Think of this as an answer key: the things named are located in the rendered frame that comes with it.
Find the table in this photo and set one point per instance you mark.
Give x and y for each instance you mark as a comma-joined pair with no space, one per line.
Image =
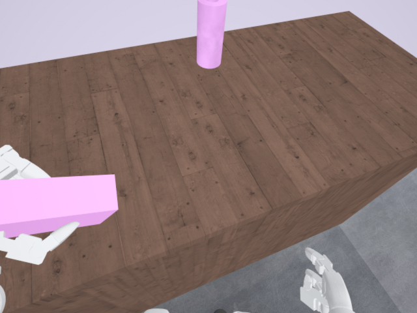
302,125

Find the robot right hand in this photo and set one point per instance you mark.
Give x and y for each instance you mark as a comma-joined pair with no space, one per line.
329,291

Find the robot left hand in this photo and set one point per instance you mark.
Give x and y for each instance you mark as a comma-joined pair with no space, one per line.
25,247

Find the sponge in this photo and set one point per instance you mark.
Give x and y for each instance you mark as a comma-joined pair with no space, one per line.
41,205

